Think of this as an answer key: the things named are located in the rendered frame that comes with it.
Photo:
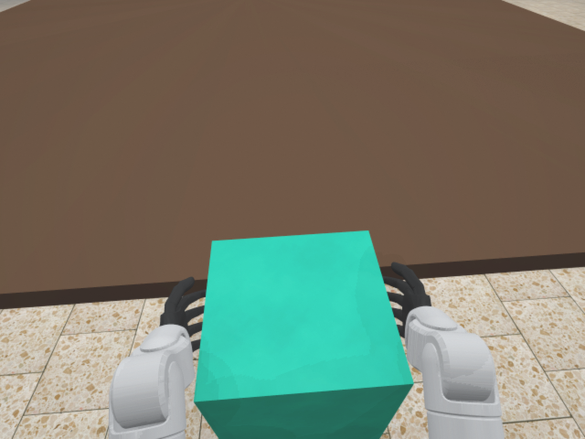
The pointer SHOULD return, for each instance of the carton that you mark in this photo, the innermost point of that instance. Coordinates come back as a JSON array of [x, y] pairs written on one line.
[[299, 340]]

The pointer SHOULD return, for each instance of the robot left hand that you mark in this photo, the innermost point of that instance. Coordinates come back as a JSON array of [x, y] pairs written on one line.
[[176, 305]]

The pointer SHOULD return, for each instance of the left robot forearm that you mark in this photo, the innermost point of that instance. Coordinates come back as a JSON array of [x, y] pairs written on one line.
[[147, 393]]

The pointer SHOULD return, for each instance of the right robot forearm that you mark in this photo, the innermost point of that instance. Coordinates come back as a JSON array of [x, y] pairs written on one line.
[[458, 374]]

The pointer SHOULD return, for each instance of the robot right hand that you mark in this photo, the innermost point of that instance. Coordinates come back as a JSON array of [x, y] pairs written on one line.
[[413, 290]]

